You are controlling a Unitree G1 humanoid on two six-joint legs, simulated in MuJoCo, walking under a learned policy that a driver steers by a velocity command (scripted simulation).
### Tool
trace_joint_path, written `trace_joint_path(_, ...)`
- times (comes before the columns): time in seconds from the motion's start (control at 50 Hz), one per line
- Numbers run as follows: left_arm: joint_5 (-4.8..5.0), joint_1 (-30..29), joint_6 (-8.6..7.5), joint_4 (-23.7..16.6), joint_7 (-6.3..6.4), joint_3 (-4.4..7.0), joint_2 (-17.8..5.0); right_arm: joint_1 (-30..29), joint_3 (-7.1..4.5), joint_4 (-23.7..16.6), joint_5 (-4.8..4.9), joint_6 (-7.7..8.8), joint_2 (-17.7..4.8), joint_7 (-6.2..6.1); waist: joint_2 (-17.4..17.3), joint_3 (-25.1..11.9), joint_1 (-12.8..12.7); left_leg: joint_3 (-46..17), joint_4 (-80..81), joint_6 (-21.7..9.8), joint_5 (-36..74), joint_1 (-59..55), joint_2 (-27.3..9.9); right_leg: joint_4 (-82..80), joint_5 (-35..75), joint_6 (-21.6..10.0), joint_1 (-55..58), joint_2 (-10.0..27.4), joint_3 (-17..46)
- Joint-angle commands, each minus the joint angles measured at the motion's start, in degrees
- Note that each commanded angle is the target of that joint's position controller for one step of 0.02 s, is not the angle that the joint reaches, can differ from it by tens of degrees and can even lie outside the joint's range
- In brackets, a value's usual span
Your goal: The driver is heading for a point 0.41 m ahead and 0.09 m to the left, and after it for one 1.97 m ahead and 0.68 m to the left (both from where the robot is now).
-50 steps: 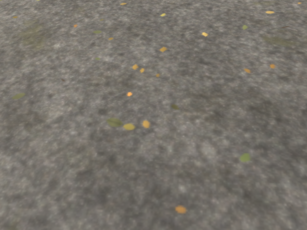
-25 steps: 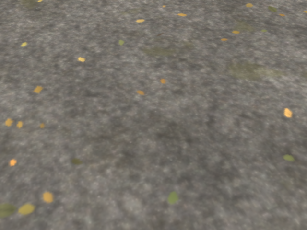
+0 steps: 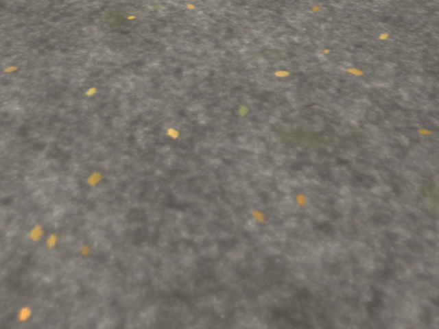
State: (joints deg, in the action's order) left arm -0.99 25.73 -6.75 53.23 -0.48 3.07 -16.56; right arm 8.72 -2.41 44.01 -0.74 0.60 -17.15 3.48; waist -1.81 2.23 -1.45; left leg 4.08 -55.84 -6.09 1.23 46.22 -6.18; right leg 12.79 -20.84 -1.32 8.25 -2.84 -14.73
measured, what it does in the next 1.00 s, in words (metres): walks ahead, turning left: left foot, then right foot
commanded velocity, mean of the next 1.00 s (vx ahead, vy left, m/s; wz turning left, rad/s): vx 1.00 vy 0.00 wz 0.53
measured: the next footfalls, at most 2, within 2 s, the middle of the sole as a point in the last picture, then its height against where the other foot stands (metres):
left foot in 0.14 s outside the picture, level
right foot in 0.56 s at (223, 234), level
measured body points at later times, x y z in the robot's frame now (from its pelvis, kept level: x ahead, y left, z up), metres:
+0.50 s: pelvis +0.48 +0.06 +0.00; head +0.51 +0.08 +0.45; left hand +0.66 +0.35 -0.05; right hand +0.57 -0.23 -0.11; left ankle +0.30 +0.04 -0.73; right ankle +0.75 -0.02 -0.68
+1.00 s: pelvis +0.88 +0.27 -0.01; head +0.91 +0.29 +0.44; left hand +0.64 +0.42 -0.14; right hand +1.23 +0.27 -0.04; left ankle +0.94 +0.42 -0.73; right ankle +0.77 +0.02 -0.70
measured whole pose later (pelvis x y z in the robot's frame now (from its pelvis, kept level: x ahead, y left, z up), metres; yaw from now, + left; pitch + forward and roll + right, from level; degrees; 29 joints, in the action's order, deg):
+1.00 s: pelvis +0.88 +0.27 -0.01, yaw +30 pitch +3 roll -1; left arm 0.1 35.1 -5.0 54.2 -1.1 2.2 -14.8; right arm -6.0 2.2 34.6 -3.8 5.4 -14.5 2.0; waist -0.9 0.6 -7.8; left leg 0.3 -33.6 -3.4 -6.0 30.7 -0.8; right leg 31.9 -27.1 -2.1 2.4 0.0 3.7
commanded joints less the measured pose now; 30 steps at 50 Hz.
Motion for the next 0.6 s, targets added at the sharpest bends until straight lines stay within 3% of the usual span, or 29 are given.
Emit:
trace_joint_path(0.02, 0.51, -7.2, -1.82, -4.5, 0.94, 0.11, -4.8, -4.2, 1.14, -4.5, -0.33, 0.78, 0.6, 1.30, 3.5, 6.7, 4.1, 5.8, 11.8, -2.4, 8.1, -13.1, 3.3, -6.9, 52.3, -1.0, -12.9, 12.8, -3.0)
trace_joint_path(0.04, 0.39, -6.4, -1.32, -4.8, 1.51, 0.47, -6.6, -2.9, 0.84, -3.7, -0.20, 0.87, -0.7, 1.30, 4.1, 4.3, 4.8, 7.7, 13.3, -3.0, 7.6, -16.3, 6.0, -3.6, 63.3, -0.5, -8.9, 13.2, -3.1)
trace_joint_path(0.06, 0.06, -6.5, -0.43, -5.3, 2.22, 1.01, -8.9, 1.0, 0.38, -2.6, 0.04, 0.81, -2.3, 1.16, 5.9, 1.1, 7.1, 8.7, 13.7, -3.6, 4.7, -20.6, 8.5, 2.4, 75.4, 0.0, -5.4, 14.1, -2.8)
trace_joint_path(0.1, -0.73, -11.1, 2.01, -7.3, 3.01, 2.37, -13.1, 18.2, -1.70, 1.9, 0.39, 0.39, -7.0, 0.20, 8.8, -8.3, 16.6, 6.8, 12.3, -5.8, -3.8, -38.4, 11.8, 25.0, 85.9, -0.5, -6.4, 16.2, -1.0)
trace_joint_path(0.12, -1.13, -13.2, 2.98, -8.1, 2.64, 2.53, -13.2, 29.0, -3.36, 5.2, 0.33, 0.18, -9.8, -0.92, 6.8, -12.4, 20.9, 3.2, 15.1, -7.6, -9.5, -50.5, 12.3, 42.9, 77.2, -1.6, -12.1, 15.9, 0.6)
trace_joint_path(0.14, -0.78, -15.5, 3.04, -7.8, 1.49, 2.26, -9.9, 27.2, -5.24, 4.9, 2.14, -0.75, -11.7, -2.16, -3.6, -8.4, 20.4, -4.1, 22.2, -10.0, -13.4, -55.0, 9.9, 68.4, 30.5, -0.3, -23.6, 4.6, 1.2)
trace_joint_path(0.16, -1.28, -7.5, 1.77, -13.5, 0.53, -0.55, -1.1, 17.5, -5.52, 2.7, -0.54, -1.25, -17.4, -2.27, -15.6, -8.3, 4.9, -31.2, 23.1, -18.6, -6.9, -63.4, -1.1, 86.3, -7.4, 3.1, -49.2, -1.5, 7.8)
trace_joint_path(0.18, -1.06, -9.3, 0.17, -16.7, 0.71, -1.21, -3.2, 16.5, -6.41, 0.1, -0.47, -1.32, -18.8, -2.35, -9.3, -17.8, 7.8, -51.1, 37.6, -24.9, -27.0, -68.3, -7.8, 87.7, -6.1, 2.1, -56.1, -0.6, 19.3)
trace_joint_path(0.2, -1.28, -13.2, -0.97, -16.7, 0.71, -1.16, -5.8, 16.2, -5.57, 0.6, -0.77, -0.91, -14.1, -3.02, 0.8, -8.1, 6.8, -52.6, 44.8, -20.7, -34.3, -59.4, -8.4, 80.7, -2.4, 1.4, -58.6, 3.0, 20.7)
trace_joint_path(0.22, -1.37, -15.4, -1.02, -17.1, 0.68, -1.19, -6.2, 15.0, -4.58, 1.8, -0.51, -0.25, -10.5, -3.23, 6.6, -2.5, 3.8, -47.4, 44.9, -17.4, -31.1, -49.9, -6.3, 72.4, 0.9, 1.5, -55.1, 6.0, 20.8)
trace_joint_path(0.26, -3.26, -15.1, 1.21, -16.5, 0.78, -1.95, -5.1, 11.8, -3.78, 1.3, -0.03, 1.73, -9.3, -3.83, 8.1, 1.3, 0.0, -36.3, 44.3, -14.9, -19.4, -36.2, -0.6, 64.9, 1.3, 3.1, -47.4, 8.8, 20.3)
trace_joint_path(0.28, -3.53, -15.1, 2.52, -16.4, 0.62, -2.23, -4.6, 11.4, -3.29, 1.3, 0.25, 2.52, -8.4, -3.78, 7.6, 1.9, -0.9, -32.7, 44.7, -14.6, -16.9, -31.2, 1.6, 61.3, 0.8, 4.2, -44.9, 9.9, 19.6)
trace_joint_path(0.32, -3.36, -19.7, 3.57, -18.7, 0.13, -2.78, -3.7, 11.8, -3.42, 0.9, 0.60, 3.80, -9.2, -3.43, 6.5, 3.1, -0.1, -27.8, 46.3, -14.1, -11.6, -25.6, 4.9, 51.2, 4.1, 5.6, -42.5, 10.9, 17.1)
trace_joint_path(0.36, -2.36, -27.3, 3.40, -21.8, -0.45, -3.57, -2.3, 13.4, -3.65, 0.9, 0.63, 4.07, -9.1, -3.26, 4.7, 4.6, 2.7, -25.5, 46.7, -12.1, -5.6, -24.4, 7.3, 39.6, 14.3, 5.9, -41.2, 10.1, 15.4)
trace_joint_path(0.4, -1.39, -31.2, 3.18, -23.2, -0.72, -4.02, -1.4, 15.8, -4.15, 1.3, 1.00, 3.91, -9.7, -2.85, 2.1, 3.1, 5.7, -24.9, 45.0, -9.7, 3.1, -28.8, 8.3, 30.0, 23.2, 5.1, -39.5, 7.6, 14.1)
trace_joint_path(0.44, -0.84, -33.3, 2.88, -24.4, -0.67, -3.93, -2.0, 17.9, -4.54, 1.8, 1.02, 3.78, -10.3, -2.61, -0.1, 1.1, 8.0, -26.2, 42.8, -8.5, 11.2, -35.1, 7.0, 24.6, 26.2, 4.2, -38.7, 5.3, 13.8)
trace_joint_path(0.48, -0.63, -33.2, 2.48, -25.1, -0.42, -3.60, -3.1, 16.9, -4.84, 1.5, 0.88, 3.68, -10.8, -3.06, -1.1, 0.1, 7.3, -27.4, 40.1, -6.9, 15.1, -38.5, 6.0, 18.7, 25.8, 3.3, -34.6, 4.2, 15.2)
trace_joint_path(0.5, -0.60, -30.3, 2.32, -24.4, -0.09, -3.04, -4.4, 15.3, -5.03, 1.0, 0.86, 3.74, -11.6, -3.30, -1.4, -1.7, 5.6, -27.9, 36.9, -5.5, 20.3, -39.1, 6.0, 16.3, 24.1, 2.8, -28.8, 2.8, 15.6)
trace_joint_path(0.52, -0.49, -24.3, 2.20, -22.6, 0.48, -1.91, -7.0, 14.6, -5.26, 1.0, 0.54, 3.93, -13.0, -3.38, -1.3, -5.8, 2.9, -27.4, 30.9, -4.3, 29.0, -41.5, 5.7, 16.9, 20.6, 2.0, -22.2, 1.2, 15.2)
trace_joint_path(0.54, -0.24, -14.3, 1.96, -20.0, 1.24, -0.53, -9.7, 12.6, -5.51, 0.9, 0.06, 4.15, -14.9, -3.17, -1.3, -11.1, -3.0, -26.3, 20.1, -3.2, 33.3, -41.4, 5.8, 17.8, 16.4, 1.0, -12.7, 1.2, 14.6)
trace_joint_path(0.56, -0.54, -1.2, 1.82, -16.6, 2.35, 0.84, -12.0, 9.5, -5.01, 0.4, -0.55, 4.75, -13.3, -3.01, -0.7, -16.1, -10.1, -23.8, 5.5, -2.3, 28.5, -34.9, 7.5, 19.8, 11.2, -0.1, 0.2, 4.7, 16.2)
trace_joint_path(0.58, -2.11, 9.5, 1.56, -14.3, 3.37, 1.75, -14.7, 9.0, -2.50, -1.2, -1.34, 5.45, -3.9, -3.25, 11.0, -21.5, -11.7, -19.6, -15.4, -2.5, -10.5, -24.2, 11.3, 19.3, -8.3, -0.7, 11.3, 17.6, 30.9)
trace_joint_path(0.6, -3.29, 1.4, 1.60, -14.7, 2.39, 2.81, -19.3, 20.6, -0.72, -3.7, 2.24, 5.36, 0.1, -2.72, 30.7, -26.3, -0.7, -14.9, -26.2, -0.3, -28.9, -8.7, 16.5, 2.2, -19.3, -8.7, 16.0, 29.4, 70.3)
